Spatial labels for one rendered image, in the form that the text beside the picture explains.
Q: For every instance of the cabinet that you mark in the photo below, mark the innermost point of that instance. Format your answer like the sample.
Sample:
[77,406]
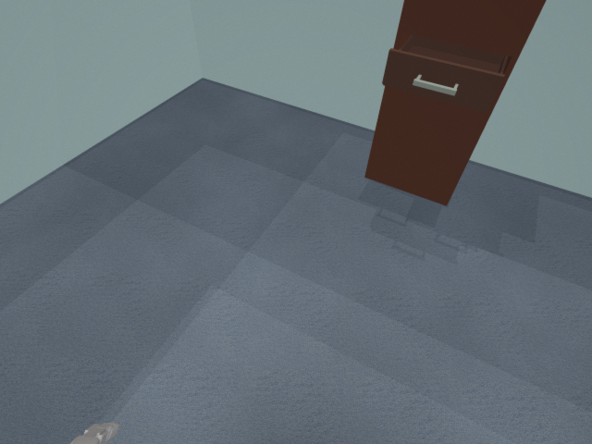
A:
[422,145]

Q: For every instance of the robot left hand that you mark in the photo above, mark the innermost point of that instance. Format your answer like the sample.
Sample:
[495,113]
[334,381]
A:
[97,434]

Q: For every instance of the drawer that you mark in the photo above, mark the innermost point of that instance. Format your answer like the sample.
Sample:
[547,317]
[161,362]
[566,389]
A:
[478,73]

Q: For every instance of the handle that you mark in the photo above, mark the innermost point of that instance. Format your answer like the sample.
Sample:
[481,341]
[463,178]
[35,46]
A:
[434,86]

